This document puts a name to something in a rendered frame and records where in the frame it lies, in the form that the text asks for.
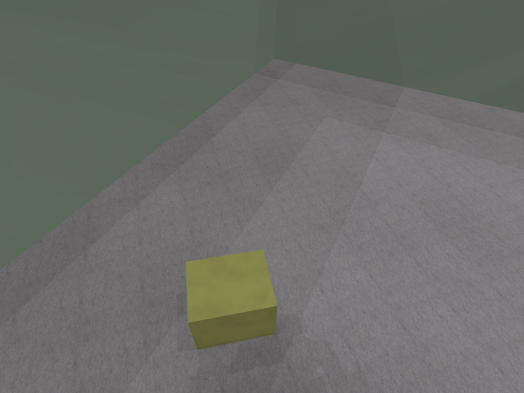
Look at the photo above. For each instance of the carton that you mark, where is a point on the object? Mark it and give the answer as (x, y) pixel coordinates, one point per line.
(230, 298)

